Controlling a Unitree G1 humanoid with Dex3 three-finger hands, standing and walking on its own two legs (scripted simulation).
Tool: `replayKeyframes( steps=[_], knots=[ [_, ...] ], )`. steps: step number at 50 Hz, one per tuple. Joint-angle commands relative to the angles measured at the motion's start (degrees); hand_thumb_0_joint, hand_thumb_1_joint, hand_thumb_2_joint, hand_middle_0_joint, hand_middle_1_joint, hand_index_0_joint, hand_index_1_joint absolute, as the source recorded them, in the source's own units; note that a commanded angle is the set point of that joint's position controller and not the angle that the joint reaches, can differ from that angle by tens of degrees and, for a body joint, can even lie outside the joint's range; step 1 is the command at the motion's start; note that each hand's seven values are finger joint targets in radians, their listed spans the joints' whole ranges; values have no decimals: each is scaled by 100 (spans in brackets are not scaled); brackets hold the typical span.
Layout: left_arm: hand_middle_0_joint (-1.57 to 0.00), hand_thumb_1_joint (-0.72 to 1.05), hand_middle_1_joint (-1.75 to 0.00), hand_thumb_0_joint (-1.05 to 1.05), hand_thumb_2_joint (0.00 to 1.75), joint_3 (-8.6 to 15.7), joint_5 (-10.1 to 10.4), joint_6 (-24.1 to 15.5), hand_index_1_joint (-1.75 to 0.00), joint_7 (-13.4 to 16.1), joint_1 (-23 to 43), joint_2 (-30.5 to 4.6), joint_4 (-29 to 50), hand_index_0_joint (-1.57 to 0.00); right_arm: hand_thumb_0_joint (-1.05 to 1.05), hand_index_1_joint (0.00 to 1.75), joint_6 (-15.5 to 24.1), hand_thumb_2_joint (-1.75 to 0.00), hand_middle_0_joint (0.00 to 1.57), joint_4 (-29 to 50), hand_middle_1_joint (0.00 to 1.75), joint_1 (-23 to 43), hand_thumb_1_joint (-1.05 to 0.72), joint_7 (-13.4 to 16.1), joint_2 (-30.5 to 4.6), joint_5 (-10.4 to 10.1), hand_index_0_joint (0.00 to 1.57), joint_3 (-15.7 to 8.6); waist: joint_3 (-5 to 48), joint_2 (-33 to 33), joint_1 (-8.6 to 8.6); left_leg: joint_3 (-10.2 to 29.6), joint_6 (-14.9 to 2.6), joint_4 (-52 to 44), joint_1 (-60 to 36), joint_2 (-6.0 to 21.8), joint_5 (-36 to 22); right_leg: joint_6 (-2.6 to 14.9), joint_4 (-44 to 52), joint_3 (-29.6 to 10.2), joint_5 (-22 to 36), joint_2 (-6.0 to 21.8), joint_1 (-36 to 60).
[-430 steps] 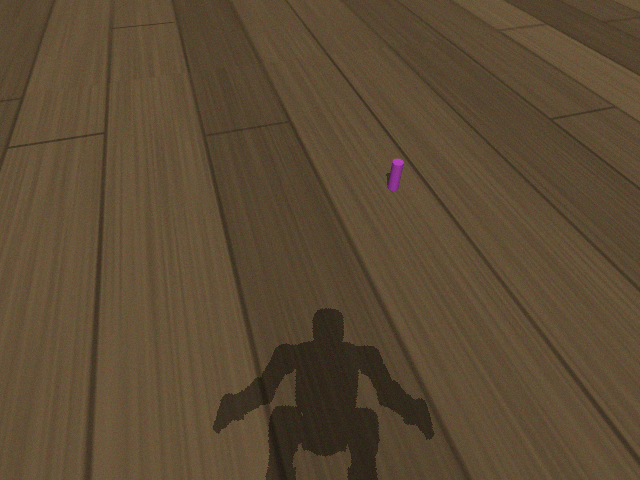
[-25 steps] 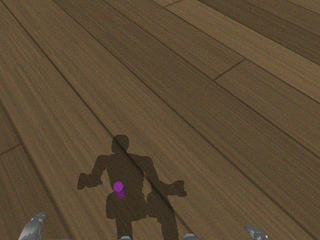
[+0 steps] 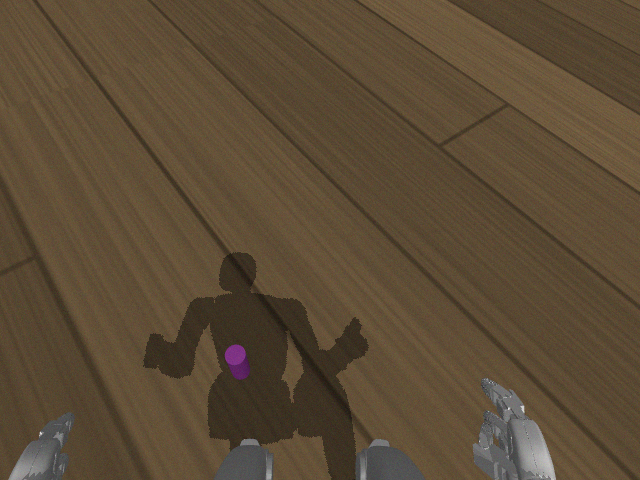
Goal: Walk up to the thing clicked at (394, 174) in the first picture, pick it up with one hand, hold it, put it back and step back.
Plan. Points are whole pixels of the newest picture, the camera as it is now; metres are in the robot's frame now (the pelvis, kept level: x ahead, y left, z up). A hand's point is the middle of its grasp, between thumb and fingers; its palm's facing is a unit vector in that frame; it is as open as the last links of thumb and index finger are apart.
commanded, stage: go down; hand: left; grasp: from the side
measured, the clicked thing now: (238, 362) +0.42 +0.18 -0.61
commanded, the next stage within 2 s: none
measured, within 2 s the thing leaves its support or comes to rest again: neither
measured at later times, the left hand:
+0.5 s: hand (108, 388) +0.27 +0.33 -0.21, palm faces +0.13 -0.97 -0.19, open 17.4 cm
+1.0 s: hand (111, 364) +0.33 +0.36 -0.27, palm faces +0.11 -0.99 -0.11, open 17.4 cm
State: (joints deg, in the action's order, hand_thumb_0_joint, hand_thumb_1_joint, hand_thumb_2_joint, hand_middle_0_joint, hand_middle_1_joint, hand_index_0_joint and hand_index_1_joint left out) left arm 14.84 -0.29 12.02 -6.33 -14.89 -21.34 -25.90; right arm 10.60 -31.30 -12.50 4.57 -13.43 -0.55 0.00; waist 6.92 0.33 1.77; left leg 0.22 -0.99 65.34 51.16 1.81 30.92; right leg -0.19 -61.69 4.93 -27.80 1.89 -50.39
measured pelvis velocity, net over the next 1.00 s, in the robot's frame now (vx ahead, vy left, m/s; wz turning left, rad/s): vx -0.08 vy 0.00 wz -0.06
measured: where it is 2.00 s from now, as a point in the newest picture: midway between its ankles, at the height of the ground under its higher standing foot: outside the picture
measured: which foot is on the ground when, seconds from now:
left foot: down 0.00-1.00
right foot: down 0.00-1.00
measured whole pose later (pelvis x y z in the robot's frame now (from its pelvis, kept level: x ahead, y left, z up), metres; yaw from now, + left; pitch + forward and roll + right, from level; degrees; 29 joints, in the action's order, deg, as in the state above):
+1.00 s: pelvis -0.08 +0.00 -0.25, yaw -3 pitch +33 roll -5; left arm 41.6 7.9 -21.3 -35.5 31.3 -45.2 -61.4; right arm 10.2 -38.5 -8.5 1.1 -20.1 1.4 3.8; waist 7.6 1.2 5.6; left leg 2.5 -1.8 118.9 112.6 2.2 39.7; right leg 1.0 -114.0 5.4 -35.6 3.4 -111.3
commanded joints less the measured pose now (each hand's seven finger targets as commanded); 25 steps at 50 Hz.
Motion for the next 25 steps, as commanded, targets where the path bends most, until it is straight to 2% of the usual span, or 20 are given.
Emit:
replayKeyframes(
  steps=[1,2,4,5,6,7,9,10,11,12,13,15,16,17,18,20,21,22,23,25],
  knots=[
    [-8,-52,-3,0,0,725,136,-697,-3,-157,946,-1299,407,-8,0,30,435,-90,20,570,30,-27,-92,78,-962,36,20,-386,1036,-567,140,229,59,-382,-155,-47,-1410,172,9,-204,901,-179,-182],
    [-8,-50,-2,0,0,892,201,-879,-2,-253,1015,-1444,248,-7,0,30,462,-91,20,521,30,-86,-94,56,-993,43,20,-396,1168,-551,103,223,47,-183,22,-59,-1443,175,-195,-220,942,-162,-329],
    [-8,-51,-1,0,0,970,343,-1307,-1,-492,1289,-1496,158,-8,0,30,544,-91,20,525,30,-47,-95,7,-1056,53,20,-419,1471,-566,108,235,38,174,339,-87,-1340,185,-612,-250,859,-162,-697],
    [-8,-50,-1,0,0,1152,428,-1522,-1,-617,1408,-1696,185,-8,0,30,571,-91,20,520,30,-79,-95,-8,-1110,50,20,-412,1750,-638,47,238,28,349,434,-102,-1311,192,-808,-286,840,-134,-840],
    [-8,-51,-4,0,0,1231,497,-1711,-4,-753,1379,-1727,-30,-8,0,30,578,-91,20,501,30,-77,-96,-18,-1147,39,20,-408,1940,-595,41,250,11,521,580,-115,-1340,197,-975,-304,854,-121,-977],
    [-8,-53,-4,0,0,1241,549,-1892,-4,-899,1527,-1757,-225,-8,0,30,580,-91,20,445,30,-60,-95,-31,-1204,49,20,-416,1970,-569,37,267,16,692,817,-124,-1224,199,-1174,-309,758,-127,-1202],
    [-8,-52,-7,0,3,1346,646,-2255,-7,-1127,2043,-1951,-169,-7,0,30,567,-91,20,382,30,-79,-94,-43,-1282,54,20,-411,2448,-783,-20,330,32,971,860,-103,-1270,220,-1518,-341,716,-91,-1604],
    [-8,-54,-7,0,3,1470,660,-2371,-7,-1225,2137,-2130,-323,-7,0,30,540,-91,20,341,30,-74,-94,-39,-1337,60,20,-416,2570,-883,-46,367,47,1104,934,-89,-1278,227,-1673,-356,695,-83,-1787],
    [-7,-54,-7,0,4,1511,669,-2455,-7,-1292,2168,-2153,-628,-7,0,30,516,-90,20,316,30,-91,-93,-52,-1389,57,20,-407,2603,-777,-48,451,60,1157,1031,-74,-1211,236,-1822,-305,611,-92,-1966],
    [-7,-56,-7,0,5,1536,694,-2531,-8,-1370,2233,-2186,-713,-6,0,30,489,-91,20,269,30,-103,-93,-66,-1415,61,20,-393,2740,-848,-134,479,75,1238,1009,-60,-1333,247,-1951,-295,670,-92,-2118],
    [-7,-57,-7,0,5,1675,682,-2607,-8,-1420,2389,-2415,-703,-6,0,30,451,-90,20,245,30,-95,-91,-72,-1470,77,20,-408,2916,-1003,-201,491,86,1331,1004,-66,-1288,259,-2052,-313,604,-83,-2229],
    [-7,-59,-8,0,6,1823,708,-2701,-9,-1533,2416,-2484,-1106,-6,0,30,390,-90,20,177,30,-128,-90,-100,-1535,69,20,-384,3011,-860,-238,625,96,1446,1140,-53,-1427,269,-2306,-237,671,-91,-2445],
    [-7,-59,-8,0,7,1890,723,-2752,-9,-1581,2553,-2579,-1033,-6,0,30,356,-90,20,168,30,-150,-90,-115,-1556,70,20,-401,3171,-929,-260,603,91,1560,1165,-69,-1536,277,-2373,-253,763,-79,-2469],
    [-7,-57,-8,0,7,2214,725,-2820,-9,-1576,2782,-3017,-803,-6,0,30,330,-90,20,244,30,-152,-91,-110,-1605,68,20,-409,3491,-905,-329,554,66,1666,1215,-100,-1626,281,-2406,-273,858,-74,-2327],
    [-7,-56,-8,0,7,2237,731,-2828,-9,-1620,2700,-3029,-1002,-5,0,30,290,-90,20,201,30,-135,-90,-121,-1536,77,20,-346,3573,-799,-357,494,37,1781,1262,-108,-1719,278,-2413,-305,950,-79,-2218],
    [-6,-56,-8,0,8,2223,802,-2917,-9,-1712,3172,-2975,-1051,-5,0,30,253,-90,20,138,30,-111,-90,-141,-1590,81,20,-371,3392,-721,-207,475,14,1962,1684,-118,-1407,270,-2551,-325,766,-79,-2472],
    [-6,-53,-9,0,8,2247,851,-2946,-9,-1774,3249,-2874,-1326,-5,0,30,245,-90,20,47,30,-151,-91,-147,-1580,73,20,-369,3329,-599,-97,463,-16,2087,1889,-122,-1264,258,-2588,-331,674,-82,-2567],
    [-6,-52,-8,0,8,2390,878,-3001,-9,-1798,3434,-3070,-1396,-5,0,30,242,-90,20,25,30,-153,-91,-135,-1582,73,20,-358,3321,-440,-109,396,-52,2210,2116,-123,-1146,234,-2549,-400,607,-85,-2516],
    [-6,-53,-8,0,7,2368,886,-3082,-8,-1864,3761,-3110,-1507,-5,0,30,231,-90,20,-12,30,-130,-90,-144,-1571,66,20,-340,3201,-527,-15,390,-55,2289,2437,-134,-738,240,-2642,-423,300,-76,-2691],
    [-6,-52,-8,0,6,2431,908,-3216,-8,-1979,4091,-3301,-1802,-5,0,30,230,-90,20,-92,30,-156,-90,-143,-1557,84,20,-309,3010,-348,59,302,-94,2513,2995,-131,-319,197,-2627,-533,-27,-61,-2734]
  ],
)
